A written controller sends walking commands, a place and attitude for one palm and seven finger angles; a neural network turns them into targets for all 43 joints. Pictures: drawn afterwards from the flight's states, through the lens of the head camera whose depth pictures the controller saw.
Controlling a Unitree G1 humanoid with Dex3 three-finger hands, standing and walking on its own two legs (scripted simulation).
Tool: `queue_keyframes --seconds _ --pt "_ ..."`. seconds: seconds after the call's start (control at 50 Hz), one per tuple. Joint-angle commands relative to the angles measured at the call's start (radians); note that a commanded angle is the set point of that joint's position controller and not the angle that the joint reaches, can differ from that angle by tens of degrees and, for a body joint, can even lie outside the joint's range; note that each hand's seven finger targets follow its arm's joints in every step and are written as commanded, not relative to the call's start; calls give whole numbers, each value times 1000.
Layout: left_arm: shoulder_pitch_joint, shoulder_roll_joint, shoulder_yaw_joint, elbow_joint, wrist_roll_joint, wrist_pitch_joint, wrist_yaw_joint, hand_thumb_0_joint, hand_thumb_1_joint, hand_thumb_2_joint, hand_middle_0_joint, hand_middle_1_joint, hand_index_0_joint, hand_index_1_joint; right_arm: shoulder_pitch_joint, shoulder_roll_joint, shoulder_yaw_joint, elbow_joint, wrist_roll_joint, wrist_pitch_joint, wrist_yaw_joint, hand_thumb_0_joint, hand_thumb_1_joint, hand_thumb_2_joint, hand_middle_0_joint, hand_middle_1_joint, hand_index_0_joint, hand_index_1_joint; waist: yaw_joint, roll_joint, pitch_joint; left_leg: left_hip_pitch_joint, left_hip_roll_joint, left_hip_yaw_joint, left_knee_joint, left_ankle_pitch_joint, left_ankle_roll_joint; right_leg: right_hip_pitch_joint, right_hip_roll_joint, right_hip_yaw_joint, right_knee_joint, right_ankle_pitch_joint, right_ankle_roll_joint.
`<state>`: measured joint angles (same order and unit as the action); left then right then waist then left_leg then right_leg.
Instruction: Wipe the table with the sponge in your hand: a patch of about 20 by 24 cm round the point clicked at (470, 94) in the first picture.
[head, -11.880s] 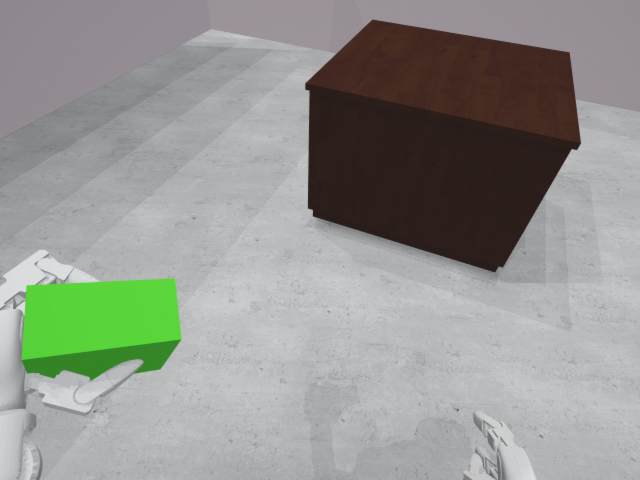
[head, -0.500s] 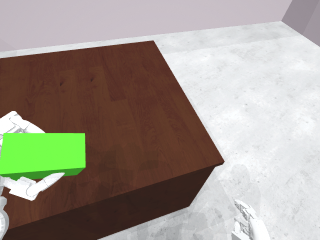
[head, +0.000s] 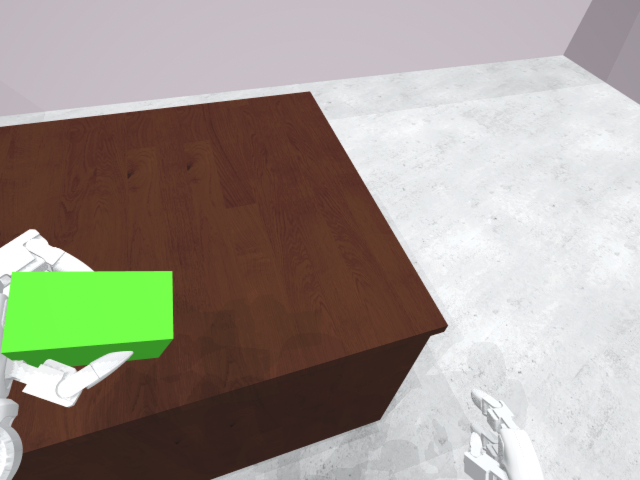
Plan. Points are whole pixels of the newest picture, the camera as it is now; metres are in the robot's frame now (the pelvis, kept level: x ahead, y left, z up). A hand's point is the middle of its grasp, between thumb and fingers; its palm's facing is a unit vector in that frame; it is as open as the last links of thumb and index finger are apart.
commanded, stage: shuffle to correct the standing spot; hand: left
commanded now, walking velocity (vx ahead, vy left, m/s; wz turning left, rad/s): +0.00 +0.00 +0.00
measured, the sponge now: (120, 321) +0.22 +0.22 +0.14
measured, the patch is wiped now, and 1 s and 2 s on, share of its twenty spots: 0.00 0.00 0.00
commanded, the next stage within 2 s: come to a stop and stand still in 0.72 s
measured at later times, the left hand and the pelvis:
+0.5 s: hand (139, 280) +0.25 +0.21 +0.17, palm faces +0.31 -0.89 -0.32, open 9.8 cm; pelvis +0.03 -0.03 +0.00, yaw -2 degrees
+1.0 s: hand (192, 276) +0.27 +0.16 +0.16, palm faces +0.29 -0.89 -0.36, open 9.8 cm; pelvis +0.05 -0.07 +0.00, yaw -2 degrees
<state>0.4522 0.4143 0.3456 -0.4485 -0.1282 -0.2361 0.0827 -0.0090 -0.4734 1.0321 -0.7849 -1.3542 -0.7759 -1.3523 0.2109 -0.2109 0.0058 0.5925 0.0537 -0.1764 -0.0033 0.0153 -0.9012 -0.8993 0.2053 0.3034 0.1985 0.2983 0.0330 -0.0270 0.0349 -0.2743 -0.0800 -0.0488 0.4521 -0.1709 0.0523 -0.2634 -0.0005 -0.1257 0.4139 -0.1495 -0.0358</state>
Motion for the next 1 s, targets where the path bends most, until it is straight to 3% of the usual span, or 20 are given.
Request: queue_keyframes --seconds 0.0,0.04,0.1,0.12,0.16,0.2,0.22,0.38,0.4,0.42,0.48,0.6,0.62,0.68,0.7,0.72,0.8,0.88,0.94,0.98 --pt "-81 198 132 -208 -7 -60 24 0 100 1300 -1200 -1600 -1200 -1600 -92 -143 -52 -153 1 -50 -9 0 -900 -900 200 300 200 300 -10 99 -112 -5 150 -181 -129 -86 -49 68 -125 167 -84 -101 12" --pt "-83 168 114 -196 -9 -60 18 0 100 1300 -1200 -1600 -1200 -1600 -80 -133 -50 -152 -3 -47 -12 0 -900 -900 200 300 200 300 -6 64 -119 -1 156 -173 -132 -99 -47 68 -118 152 -85 -105 15" --pt "-103 186 126 -216 -9 -55 16 0 100 1300 -1200 -1600 -1200 -1600 -92 -131 -47 -150 -4 -47 -16 0 -900 -900 200 300 200 300 -7 103 -131 20 170 -180 -155 -134 -50 53 -102 149 -67 -122 15" --pt "-108 154 99 -204 -9 -53 14 0 100 1300 -1200 -1600 -1200 -1600 -87 -123 -43 -151 -6 -45 -17 0 -900 -900 200 300 200 300 -7 99 -120 2 182 -188 -172 -175 -49 51 -95 140 -57 -137 16" --pt "-131 150 91 -209 -4 -44 16 0 100 1300 -1200 -1600 -1200 -1600 -91 -119 -42 -155 -7 -44 -21 0 -900 -900 200 300 200 300 -7 99 -112 -14 185 -188 -176 -223 -37 49 -92 144 -54 -147 15" --pt "-143 175 112 -217 -3 -34 20 0 100 1300 -1200 -1600 -1200 -1600 -99 -120 -43 -154 -7 -42 -24 0 -900 -900 200 300 200 300 -9 109 -117 -2 185 -186 -173 -231 -37 44 -86 147 -50 -152 11" --pt "-144 143 86 -211 0 -33 18 0 100 1300 -1200 -1600 -1200 -1600 -92 -112 -41 -154 -8 -40 -24 0 -900 -900 200 300 200 300 -9 110 -118 -10 192 -190 -178 -238 -37 48 -82 139 -38 -145 10" --pt "-106 156 106 -238 -10 -5 20 0 100 1300 -1200 -1600 -1200 -1600 -92 -104 -43 -163 -8 -24 -27 0 -900 -900 200 300 200 300 -10 86 -154 28 178 -128 -70 -20 -35 70 -103 168 -33 4 -12" --pt "-99 181 129 -239 -13 -1 22 0 100 1300 -1200 -1600 -1200 -1600 -96 -107 -45 -163 -8 -22 -27 0 -900 -900 200 300 200 300 -13 96 -157 40 175 -122 -62 2 -41 67 -104 169 -29 17 -16" --pt "-88 154 113 -235 -16 1 20 0 100 1300 -1200 -1600 -1200 -1600 -92 -102 -44 -163 -8 -18 -27 0 -900 -900 200 300 200 300 -13 84 -166 41 179 -117 -54 30 -41 80 -103 161 -17 39 -17" --pt "-66 164 122 -249 -20 10 21 0 100 1300 -1200 -1600 -1200 -1600 -91 -104 -46 -171 -4 -7 -30 0 -900 -900 200 300 200 300 -15 78 -177 58 180 -96 -20 92 -34 92 -116 174 -18 104 -20" --pt "-53 183 137 -254 -25 33 25 0 100 1300 -1200 -1600 -1200 -1600 -100 -108 -45 -172 1 14 -38 0 -900 -900 200 300 200 300 -24 76 -157 66 175 -66 1 53 -23 77 -129 197 -33 104 -28" --pt "-52 157 117 -252 -24 34 24 0 100 1300 -1200 -1600 -1200 -1600 -97 -104 -43 -171 0 18 -40 0 -900 -900 200 300 200 300 -24 76 -158 62 178 -64 3 56 -20 84 -128 191 -31 108 -28" --pt "-44 165 125 -256 -24 44 27 0 100 1300 -1200 -1600 -1200 -1600 -92 -107 -45 -174 2 26 -43 0 -900 -900 200 300 200 300 -25 24 -176 56 170 -32 40 81 -18 133 -147 206 -41 196 -27" --pt "-51 186 138 -274 -25 48 30 0 100 1300 -1200 -1600 -1200 -1600 -99 -110 -47 -172 4 28 -42 0 -900 -900 200 300 200 300 -28 46 -188 68 166 -23 43 88 -20 139 -153 209 -31 219 -31" --pt "-46 162 120 -265 -25 50 29 0 100 1300 -1200 -1600 -1200 -1600 -98 -106 -44 -172 3 31 -43 0 -900 -900 200 300 200 300 -29 52 -179 69 167 -19 46 88 -19 131 -155 206 -33 221 -30" --pt "-45 183 134 -270 -23 61 32 0 100 1300 -1200 -1600 -1200 -1600 -106 -108 -42 -172 4 46 -44 0 -900 -900 200 300 200 300 -30 48 -165 74 168 -9 43 73 -14 130 -154 208 -47 216 -17" --pt "-11 157 121 -240 -11 62 35 0 100 1300 -1200 -1600 -1200 -1600 -112 -114 -37 -168 3 58 -42 0 -900 -900 200 300 200 300 -22 43 -151 58 147 4 64 83 -11 170 -176 221 -104 330 47" --pt "4 151 113 -233 -4 59 35 0 100 1300 -1200 -1600 -1200 -1600 -124 -121 -37 -169 2 65 -39 0 -900 -900 200 300 200 300 -17 58 -155 80 145 -9 37 120 -10 181 -174 203 -103 366 68" --pt "20 155 121 -224 -2 56 35 0 100 1300 -1200 -1600 -1200 -1600 -127 -123 -38 -169 2 70 -40 0 -900 -900 200 300 200 300 -13 33 -163 72 142 -11 34 120 -6 205 -177 205 -113 385 89"
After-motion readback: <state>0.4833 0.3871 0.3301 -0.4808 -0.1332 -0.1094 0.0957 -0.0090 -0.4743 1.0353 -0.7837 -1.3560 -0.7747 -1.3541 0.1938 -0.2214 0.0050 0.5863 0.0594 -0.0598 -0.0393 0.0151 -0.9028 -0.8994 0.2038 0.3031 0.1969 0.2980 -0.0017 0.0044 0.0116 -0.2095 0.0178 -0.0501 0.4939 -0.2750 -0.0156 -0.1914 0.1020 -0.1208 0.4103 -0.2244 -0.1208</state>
